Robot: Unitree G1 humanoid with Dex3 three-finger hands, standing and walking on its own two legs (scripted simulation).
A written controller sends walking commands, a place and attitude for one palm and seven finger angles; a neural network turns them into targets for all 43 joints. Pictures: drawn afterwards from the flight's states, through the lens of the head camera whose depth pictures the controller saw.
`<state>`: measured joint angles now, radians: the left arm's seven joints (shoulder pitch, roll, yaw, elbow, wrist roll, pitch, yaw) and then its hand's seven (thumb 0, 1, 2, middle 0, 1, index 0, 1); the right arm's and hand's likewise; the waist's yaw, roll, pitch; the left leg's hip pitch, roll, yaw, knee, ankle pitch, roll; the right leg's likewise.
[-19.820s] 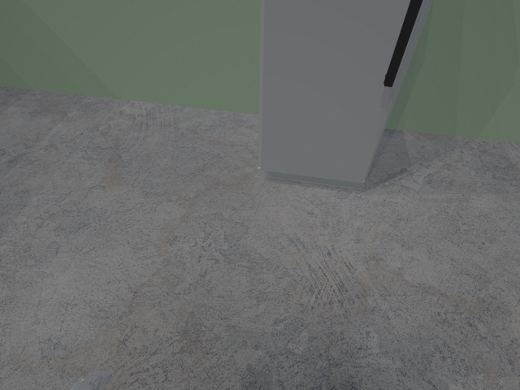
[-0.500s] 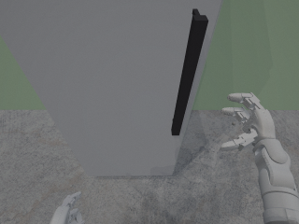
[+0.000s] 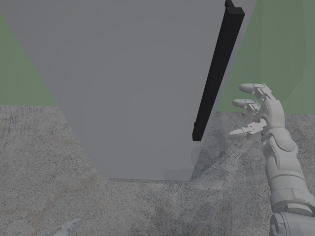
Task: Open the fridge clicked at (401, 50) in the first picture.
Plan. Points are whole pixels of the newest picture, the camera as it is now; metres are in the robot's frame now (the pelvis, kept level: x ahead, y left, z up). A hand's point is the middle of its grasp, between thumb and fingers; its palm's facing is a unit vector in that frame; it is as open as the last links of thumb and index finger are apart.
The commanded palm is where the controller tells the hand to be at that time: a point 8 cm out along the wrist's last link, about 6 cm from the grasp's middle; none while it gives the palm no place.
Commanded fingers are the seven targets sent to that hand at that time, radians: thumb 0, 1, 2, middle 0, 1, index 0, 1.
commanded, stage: move the hooked fingers beside the handle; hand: right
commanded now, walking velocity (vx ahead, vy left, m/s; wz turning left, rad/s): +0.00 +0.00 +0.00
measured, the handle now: (208, 88) +0.48 -0.08 +0.12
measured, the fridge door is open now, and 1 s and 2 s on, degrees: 0 0 0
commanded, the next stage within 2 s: feel for the door with the fingertips in 1.24 s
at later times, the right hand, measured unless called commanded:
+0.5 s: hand (242, 115) +0.40 -0.16 +0.11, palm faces -0.06 +1.00 +0.00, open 14.0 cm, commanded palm +0.39 -0.21 +0.11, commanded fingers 0.00 0.50 -0.30 0.30 1.20 0.30 1.20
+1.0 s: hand (244, 117) +0.40 -0.17 +0.10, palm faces -0.06 +1.00 +0.00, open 14.0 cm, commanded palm +0.38 -0.21 +0.11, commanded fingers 0.00 0.50 -0.30 0.30 1.20 0.30 1.20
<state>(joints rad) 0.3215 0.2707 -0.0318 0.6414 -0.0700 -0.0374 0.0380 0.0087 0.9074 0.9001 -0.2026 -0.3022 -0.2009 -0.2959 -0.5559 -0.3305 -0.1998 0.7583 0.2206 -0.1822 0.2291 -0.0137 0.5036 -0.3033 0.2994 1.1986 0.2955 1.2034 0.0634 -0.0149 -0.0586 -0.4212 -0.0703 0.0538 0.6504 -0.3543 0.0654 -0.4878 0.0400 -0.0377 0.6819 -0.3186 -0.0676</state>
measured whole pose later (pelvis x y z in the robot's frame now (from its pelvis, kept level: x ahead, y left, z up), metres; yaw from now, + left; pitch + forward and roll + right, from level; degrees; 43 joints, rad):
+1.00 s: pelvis -0.01 -0.02 +0.00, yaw +1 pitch +7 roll +2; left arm 0.38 0.27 -0.02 0.63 -0.06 -0.02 0.01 0.01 0.91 0.90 -0.20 -0.30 -0.20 -0.30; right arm -0.53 -0.29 -0.17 0.75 0.20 -0.24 0.18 -0.01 0.50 -0.30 0.30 1.20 0.29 1.20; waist 0.06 -0.02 -0.07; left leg -0.44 -0.07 0.04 0.68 -0.36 0.05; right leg -0.51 0.04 -0.05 0.72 -0.33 -0.09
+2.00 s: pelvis -0.01 +0.00 +0.00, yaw +1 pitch +7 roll +1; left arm 0.36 0.26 -0.03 0.64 -0.05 -0.02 0.00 0.01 0.91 0.90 -0.20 -0.30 -0.20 -0.30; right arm -0.64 -0.23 -0.13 0.83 0.16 -0.24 0.08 -0.01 0.50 -0.30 0.30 1.20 0.30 1.20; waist 0.07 -0.03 -0.07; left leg -0.46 -0.07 0.05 0.70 -0.36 0.07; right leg -0.52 0.03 -0.05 0.72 -0.33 -0.07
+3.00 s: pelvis -0.01 -0.01 -0.01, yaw +0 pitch +9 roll +1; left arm 0.34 0.26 -0.02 0.64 -0.04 -0.03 -0.02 0.01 0.91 0.90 -0.20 -0.30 -0.20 -0.30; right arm -0.72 -0.17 -0.10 0.90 0.14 -0.28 0.04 -0.01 0.50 -0.30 0.30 1.20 0.30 1.20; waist 0.08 -0.03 -0.09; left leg -0.51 -0.06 0.05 0.73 -0.38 0.06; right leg -0.57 0.04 -0.05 0.75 -0.34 -0.08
